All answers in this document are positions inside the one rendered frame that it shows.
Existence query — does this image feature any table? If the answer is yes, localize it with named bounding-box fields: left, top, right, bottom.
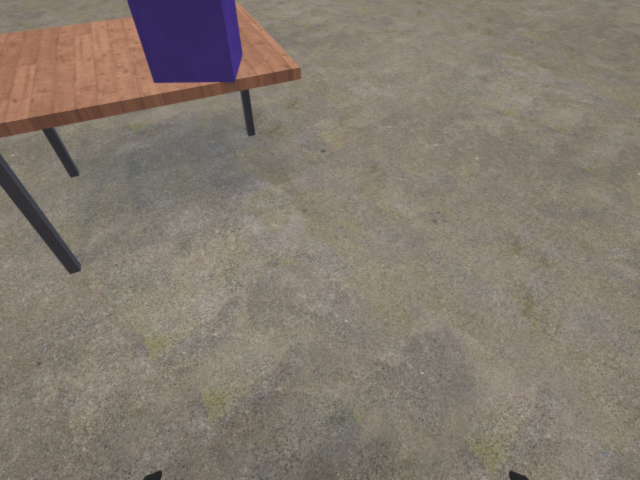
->
left=0, top=3, right=301, bottom=274

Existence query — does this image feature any carton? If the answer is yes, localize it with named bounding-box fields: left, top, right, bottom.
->
left=127, top=0, right=243, bottom=83

